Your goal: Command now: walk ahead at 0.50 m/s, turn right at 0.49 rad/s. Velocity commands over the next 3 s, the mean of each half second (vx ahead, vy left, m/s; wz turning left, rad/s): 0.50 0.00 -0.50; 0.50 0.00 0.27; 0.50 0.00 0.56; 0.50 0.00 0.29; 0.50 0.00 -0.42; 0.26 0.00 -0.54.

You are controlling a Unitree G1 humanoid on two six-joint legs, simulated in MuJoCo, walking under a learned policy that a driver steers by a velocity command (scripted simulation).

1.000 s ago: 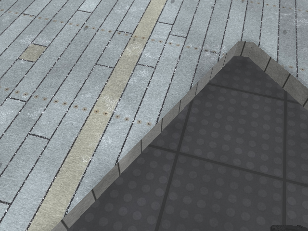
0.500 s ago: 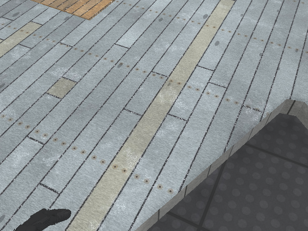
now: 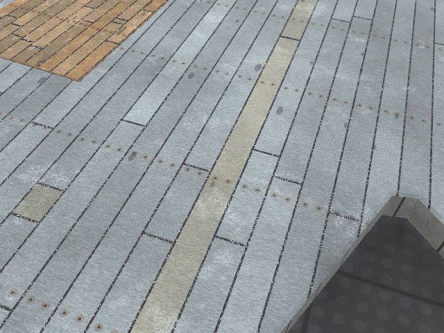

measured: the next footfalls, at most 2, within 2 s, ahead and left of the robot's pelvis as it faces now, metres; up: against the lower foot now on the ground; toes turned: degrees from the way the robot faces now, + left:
right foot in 0.40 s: +0.32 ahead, -0.22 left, +0.00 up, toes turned -18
left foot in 0.92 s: +0.61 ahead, -0.14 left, +0.13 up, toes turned -5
